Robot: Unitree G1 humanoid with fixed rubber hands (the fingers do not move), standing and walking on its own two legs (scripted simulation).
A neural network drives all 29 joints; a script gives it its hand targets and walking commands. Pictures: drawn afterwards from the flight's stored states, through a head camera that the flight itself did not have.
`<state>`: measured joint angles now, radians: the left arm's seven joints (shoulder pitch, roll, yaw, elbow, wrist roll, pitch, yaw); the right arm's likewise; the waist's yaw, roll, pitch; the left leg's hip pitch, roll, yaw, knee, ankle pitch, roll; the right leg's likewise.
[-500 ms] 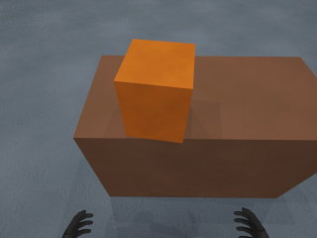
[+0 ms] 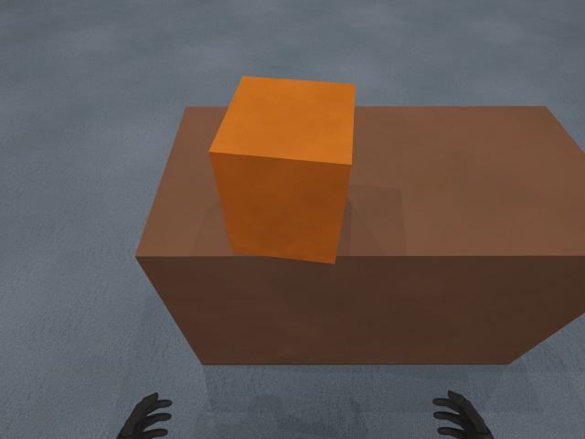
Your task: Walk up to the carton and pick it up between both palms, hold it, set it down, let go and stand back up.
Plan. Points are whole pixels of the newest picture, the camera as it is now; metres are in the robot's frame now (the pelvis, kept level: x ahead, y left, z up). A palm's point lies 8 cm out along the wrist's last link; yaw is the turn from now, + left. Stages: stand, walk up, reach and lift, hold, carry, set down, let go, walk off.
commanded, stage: stand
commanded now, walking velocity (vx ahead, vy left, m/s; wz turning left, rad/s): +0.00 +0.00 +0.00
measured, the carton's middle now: (290, 172) +0.54 +0.02 +0.03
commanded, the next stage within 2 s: walk up in 1.08 s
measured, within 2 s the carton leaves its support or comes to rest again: neither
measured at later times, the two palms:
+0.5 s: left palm out of the picture +0.10 +0.24 -0.09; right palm out of the picture +0.10 -0.24 -0.10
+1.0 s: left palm out of the picture +0.08 +0.24 -0.10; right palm out of the picture +0.08 -0.24 -0.10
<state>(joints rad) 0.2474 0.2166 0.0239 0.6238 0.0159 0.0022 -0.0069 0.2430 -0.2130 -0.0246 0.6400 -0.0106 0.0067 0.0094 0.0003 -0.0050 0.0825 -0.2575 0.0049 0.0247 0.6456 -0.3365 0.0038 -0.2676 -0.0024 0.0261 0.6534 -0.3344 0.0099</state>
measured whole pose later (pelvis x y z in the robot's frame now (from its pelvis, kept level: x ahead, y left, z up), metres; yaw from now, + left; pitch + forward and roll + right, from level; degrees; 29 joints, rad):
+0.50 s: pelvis -0.01 +0.00 +0.00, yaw +0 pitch -3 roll +0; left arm 0.28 0.22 0.02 0.65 0.01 0.00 -0.01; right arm 0.27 -0.22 -0.02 0.67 -0.01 0.00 0.01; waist 0.00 0.00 0.07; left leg -0.26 0.00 0.03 0.62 -0.31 0.01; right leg -0.27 0.00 0.03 0.62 -0.30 0.01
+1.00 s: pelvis -0.01 +0.00 +0.00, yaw +0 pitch -3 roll +0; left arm 0.30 0.23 0.01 0.68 0.01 0.00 0.00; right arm 0.29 -0.23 -0.01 0.70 0.00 0.00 0.01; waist 0.00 0.00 0.06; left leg -0.26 0.00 0.03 0.60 -0.29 0.01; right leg -0.27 0.00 0.03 0.61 -0.29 0.01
